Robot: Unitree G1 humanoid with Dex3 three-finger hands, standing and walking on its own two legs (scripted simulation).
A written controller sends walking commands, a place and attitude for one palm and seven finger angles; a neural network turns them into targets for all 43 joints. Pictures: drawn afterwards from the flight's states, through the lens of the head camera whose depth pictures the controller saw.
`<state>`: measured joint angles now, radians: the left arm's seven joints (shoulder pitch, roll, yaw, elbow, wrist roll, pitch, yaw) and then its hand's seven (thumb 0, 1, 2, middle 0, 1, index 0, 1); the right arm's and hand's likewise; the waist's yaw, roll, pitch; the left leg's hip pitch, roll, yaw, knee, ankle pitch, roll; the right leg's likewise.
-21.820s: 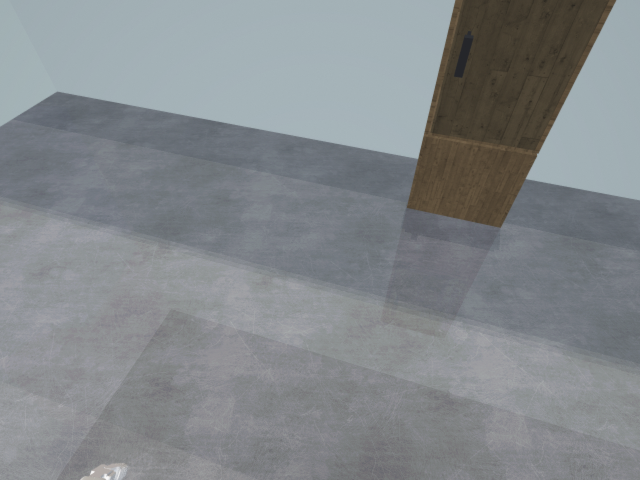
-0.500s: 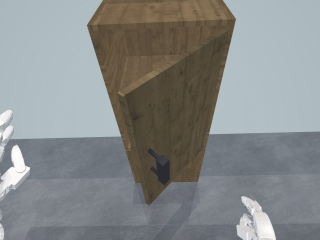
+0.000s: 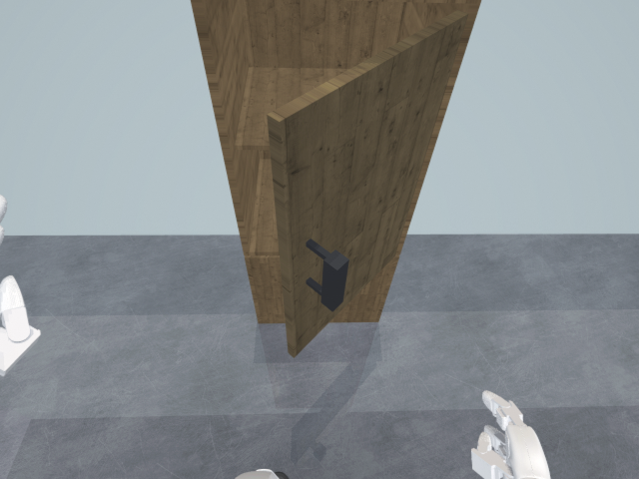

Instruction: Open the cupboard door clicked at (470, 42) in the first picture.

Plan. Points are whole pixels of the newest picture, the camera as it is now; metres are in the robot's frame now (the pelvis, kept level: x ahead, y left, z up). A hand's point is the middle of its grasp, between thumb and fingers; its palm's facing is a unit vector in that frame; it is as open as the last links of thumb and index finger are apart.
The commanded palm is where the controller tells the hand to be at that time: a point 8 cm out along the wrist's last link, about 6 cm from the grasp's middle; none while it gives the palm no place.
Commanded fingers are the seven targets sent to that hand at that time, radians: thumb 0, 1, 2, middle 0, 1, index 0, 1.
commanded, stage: step back with the hand held close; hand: left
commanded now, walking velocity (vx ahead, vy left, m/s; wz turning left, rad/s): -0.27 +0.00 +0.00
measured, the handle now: (323, 274) +0.41 +0.02 -0.03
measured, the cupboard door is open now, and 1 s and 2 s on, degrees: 46 46 46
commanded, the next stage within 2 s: stop stepping back and stand still in 0.50 s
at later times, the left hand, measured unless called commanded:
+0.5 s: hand out of the picture +0.11 +0.27 +0.18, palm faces +0.45 -0.79 -0.42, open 7.4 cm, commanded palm +0.05 +0.30 +0.18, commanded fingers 0.00 0.90 0.90 -0.20 -0.30 -0.20 -0.30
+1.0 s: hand out of the picture +0.04 +0.24 +0.16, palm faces +0.37 -0.82 -0.44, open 7.4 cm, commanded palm +0.00 +0.28 +0.18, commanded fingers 0.00 0.90 0.90 -0.20 -0.30 -0.20 -0.30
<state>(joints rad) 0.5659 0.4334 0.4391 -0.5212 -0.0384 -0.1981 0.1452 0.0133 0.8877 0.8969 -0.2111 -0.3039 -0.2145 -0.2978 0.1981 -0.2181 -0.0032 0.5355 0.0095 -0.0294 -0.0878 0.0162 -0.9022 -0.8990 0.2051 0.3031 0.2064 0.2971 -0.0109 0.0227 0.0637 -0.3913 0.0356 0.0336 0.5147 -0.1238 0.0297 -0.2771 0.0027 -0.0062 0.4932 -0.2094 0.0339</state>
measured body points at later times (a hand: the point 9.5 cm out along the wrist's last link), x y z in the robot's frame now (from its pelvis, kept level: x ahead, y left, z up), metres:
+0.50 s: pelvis -0.09 +0.00 +0.00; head -0.06 +0.03 +0.45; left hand +0.08 +0.30 +0.20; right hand +0.10 -0.22 -0.07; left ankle +0.05 +0.09 -0.73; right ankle -0.20 -0.13 -0.68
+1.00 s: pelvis -0.15 -0.01 -0.01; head -0.18 +0.00 +0.44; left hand +0.02 +0.28 +0.18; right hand -0.06 -0.29 -0.09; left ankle -0.06 +0.08 -0.73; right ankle -0.26 -0.13 -0.73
